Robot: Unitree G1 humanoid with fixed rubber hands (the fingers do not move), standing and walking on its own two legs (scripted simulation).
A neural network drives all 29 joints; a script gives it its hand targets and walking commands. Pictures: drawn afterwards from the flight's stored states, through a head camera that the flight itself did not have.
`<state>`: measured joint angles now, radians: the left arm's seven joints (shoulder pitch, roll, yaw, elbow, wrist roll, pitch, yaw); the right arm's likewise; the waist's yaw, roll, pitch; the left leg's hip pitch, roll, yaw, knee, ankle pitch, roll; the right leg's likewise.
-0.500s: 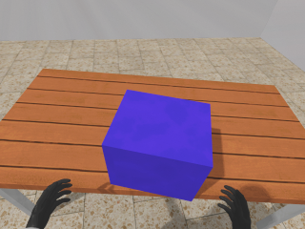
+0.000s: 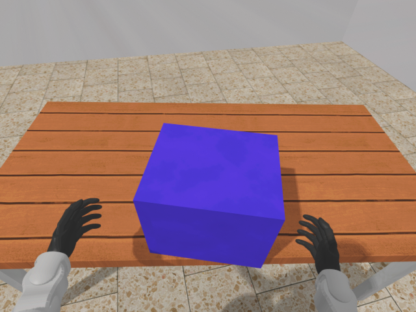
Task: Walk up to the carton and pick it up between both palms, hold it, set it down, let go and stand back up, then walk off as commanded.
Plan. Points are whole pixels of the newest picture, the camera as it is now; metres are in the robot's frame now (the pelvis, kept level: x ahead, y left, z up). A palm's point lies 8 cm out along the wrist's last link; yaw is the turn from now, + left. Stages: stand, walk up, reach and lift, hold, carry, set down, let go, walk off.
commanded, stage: reach and lift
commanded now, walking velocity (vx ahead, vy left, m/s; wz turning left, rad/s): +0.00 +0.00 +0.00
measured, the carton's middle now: (212, 195) +0.41 -0.02 -0.06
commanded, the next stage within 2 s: none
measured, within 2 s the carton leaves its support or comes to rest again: neither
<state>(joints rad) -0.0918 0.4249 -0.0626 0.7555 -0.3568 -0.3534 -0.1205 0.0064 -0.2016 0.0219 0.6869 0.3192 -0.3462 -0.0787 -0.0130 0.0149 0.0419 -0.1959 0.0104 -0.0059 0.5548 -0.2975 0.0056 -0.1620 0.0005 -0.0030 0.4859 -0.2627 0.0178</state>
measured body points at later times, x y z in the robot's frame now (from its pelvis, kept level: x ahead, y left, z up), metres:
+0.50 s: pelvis +0.00 +0.00 +0.00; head +0.01 +0.01 +0.45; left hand +0.35 +0.25 +0.04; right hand +0.31 -0.25 +0.03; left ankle +0.00 +0.11 -0.74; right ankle +0.00 -0.13 -0.74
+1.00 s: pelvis -0.01 +0.00 +0.01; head +0.02 +0.01 +0.46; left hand +0.42 +0.23 +0.10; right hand +0.36 -0.26 +0.07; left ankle +0.00 +0.11 -0.74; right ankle +0.00 -0.13 -0.74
